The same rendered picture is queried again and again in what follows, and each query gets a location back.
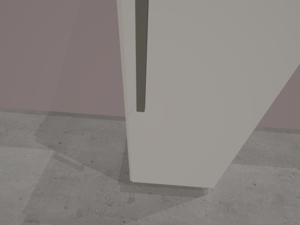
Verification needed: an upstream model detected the fridge door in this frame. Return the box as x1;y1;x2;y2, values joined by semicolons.
121;0;300;188

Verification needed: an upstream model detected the handle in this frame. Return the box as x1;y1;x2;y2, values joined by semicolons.
135;0;149;112

